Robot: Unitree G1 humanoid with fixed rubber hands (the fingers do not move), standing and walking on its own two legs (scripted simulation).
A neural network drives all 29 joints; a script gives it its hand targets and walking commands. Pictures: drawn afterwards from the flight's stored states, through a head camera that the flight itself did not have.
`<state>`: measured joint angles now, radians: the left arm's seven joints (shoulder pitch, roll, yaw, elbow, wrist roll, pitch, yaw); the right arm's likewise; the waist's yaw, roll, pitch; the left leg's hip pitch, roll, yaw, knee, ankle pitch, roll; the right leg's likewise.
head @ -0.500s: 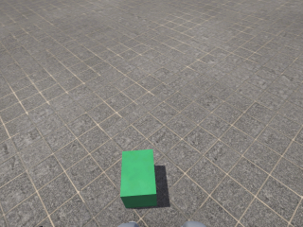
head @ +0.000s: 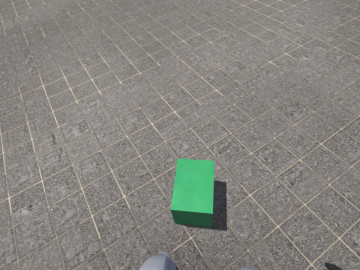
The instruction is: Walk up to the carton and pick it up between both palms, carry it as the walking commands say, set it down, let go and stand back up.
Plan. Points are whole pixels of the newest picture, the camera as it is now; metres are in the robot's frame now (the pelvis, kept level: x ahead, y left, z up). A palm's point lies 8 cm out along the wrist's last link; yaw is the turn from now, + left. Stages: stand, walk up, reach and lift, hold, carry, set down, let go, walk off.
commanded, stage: walk up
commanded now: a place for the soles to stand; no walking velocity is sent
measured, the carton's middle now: (194, 192) +0.54 -0.01 -0.63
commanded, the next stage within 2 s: none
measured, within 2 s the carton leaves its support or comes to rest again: neither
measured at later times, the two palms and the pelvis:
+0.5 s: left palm out of the picture +0.11 +0.34 -0.06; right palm out of the picture +0.12 -0.31 -0.10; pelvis +0.02 +0.01 +0.01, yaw +0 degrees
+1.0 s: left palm out of the picture +0.11 +0.34 -0.06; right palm out of the picture +0.12 -0.30 -0.08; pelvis +0.01 +0.02 +0.01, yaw -1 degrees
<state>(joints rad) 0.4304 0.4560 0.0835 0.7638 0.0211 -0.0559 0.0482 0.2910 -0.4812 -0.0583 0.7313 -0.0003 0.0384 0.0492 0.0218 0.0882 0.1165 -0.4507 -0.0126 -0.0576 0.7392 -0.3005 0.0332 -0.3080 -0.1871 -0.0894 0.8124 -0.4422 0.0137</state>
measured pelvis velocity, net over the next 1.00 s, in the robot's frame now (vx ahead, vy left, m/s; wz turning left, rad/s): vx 0.01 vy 0.02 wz -0.01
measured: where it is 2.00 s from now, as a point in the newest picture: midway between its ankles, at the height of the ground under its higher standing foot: outside the picture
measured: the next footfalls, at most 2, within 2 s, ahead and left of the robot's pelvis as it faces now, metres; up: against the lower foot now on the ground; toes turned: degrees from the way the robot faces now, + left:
right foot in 0.26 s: +0.06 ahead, -0.11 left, +0.00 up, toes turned -4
left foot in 1.56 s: +0.15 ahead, +0.19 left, +0.00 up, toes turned -10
